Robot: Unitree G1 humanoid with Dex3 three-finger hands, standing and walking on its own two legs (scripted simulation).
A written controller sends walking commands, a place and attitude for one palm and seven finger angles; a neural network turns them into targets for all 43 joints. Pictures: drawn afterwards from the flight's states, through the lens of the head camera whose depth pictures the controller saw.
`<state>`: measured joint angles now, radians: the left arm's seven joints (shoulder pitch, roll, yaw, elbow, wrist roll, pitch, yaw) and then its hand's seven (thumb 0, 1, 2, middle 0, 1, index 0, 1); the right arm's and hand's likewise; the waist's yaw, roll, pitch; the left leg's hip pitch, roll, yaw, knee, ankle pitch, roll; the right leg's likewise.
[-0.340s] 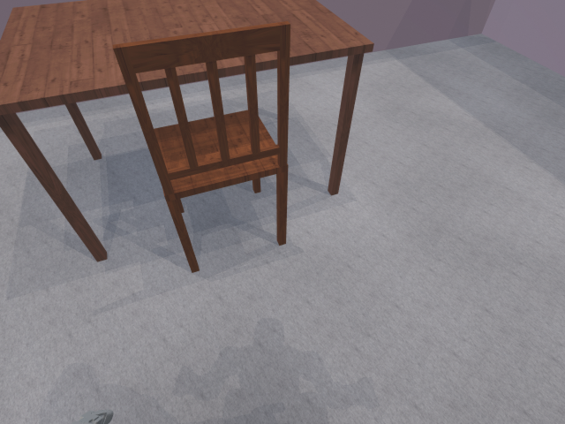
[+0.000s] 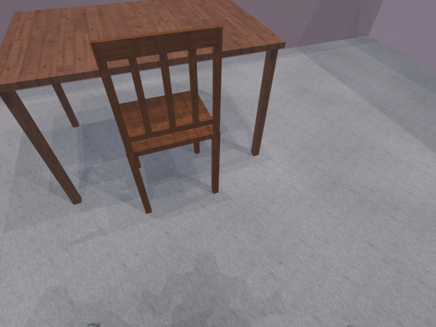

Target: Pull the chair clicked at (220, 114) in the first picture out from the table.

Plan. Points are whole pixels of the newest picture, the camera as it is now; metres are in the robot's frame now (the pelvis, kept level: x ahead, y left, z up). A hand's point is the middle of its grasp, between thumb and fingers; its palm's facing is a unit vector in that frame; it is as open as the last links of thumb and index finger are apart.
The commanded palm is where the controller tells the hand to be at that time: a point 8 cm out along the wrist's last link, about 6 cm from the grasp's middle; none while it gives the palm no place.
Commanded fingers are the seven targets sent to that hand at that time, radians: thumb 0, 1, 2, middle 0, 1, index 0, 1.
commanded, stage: stand and wait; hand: left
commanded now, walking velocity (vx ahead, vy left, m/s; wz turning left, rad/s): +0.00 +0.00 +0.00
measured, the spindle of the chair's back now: (168, 93) +0.90 +0.24 -0.07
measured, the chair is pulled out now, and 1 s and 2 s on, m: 0.00 0.00 0.00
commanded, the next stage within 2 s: look at it before walking up in 0.48 s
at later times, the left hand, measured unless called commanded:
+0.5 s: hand out of the picture +0.06 +0.24 -0.15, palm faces -0.03 -0.94 -0.33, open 7.3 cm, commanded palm none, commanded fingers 0.00 0.90 0.90 -0.20 -0.30 -0.20 -0.30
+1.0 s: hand out of the picture +0.07 +0.23 -0.15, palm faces -0.03 -0.94 -0.33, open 7.3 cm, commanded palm none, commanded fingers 0.00 0.90 0.90 -0.20 -0.30 -0.20 -0.30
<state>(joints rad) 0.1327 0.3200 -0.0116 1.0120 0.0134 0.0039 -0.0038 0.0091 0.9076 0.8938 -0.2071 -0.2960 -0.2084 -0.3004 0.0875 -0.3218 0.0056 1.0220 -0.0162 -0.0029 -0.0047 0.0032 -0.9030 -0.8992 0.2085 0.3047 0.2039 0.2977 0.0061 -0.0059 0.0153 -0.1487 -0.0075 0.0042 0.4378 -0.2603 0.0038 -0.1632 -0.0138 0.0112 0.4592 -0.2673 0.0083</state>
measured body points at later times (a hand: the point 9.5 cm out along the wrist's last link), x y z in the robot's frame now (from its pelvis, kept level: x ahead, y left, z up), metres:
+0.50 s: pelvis -0.01 -0.01 +0.00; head -0.01 -0.01 +0.45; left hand +0.06 +0.29 -0.13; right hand +0.05 -0.30 -0.13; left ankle -0.01 +0.12 -0.74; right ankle -0.01 -0.12 -0.74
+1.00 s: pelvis -0.01 -0.01 +0.01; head -0.01 -0.01 +0.45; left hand +0.07 +0.28 -0.13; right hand +0.06 -0.30 -0.13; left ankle -0.01 +0.12 -0.74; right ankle -0.01 -0.12 -0.74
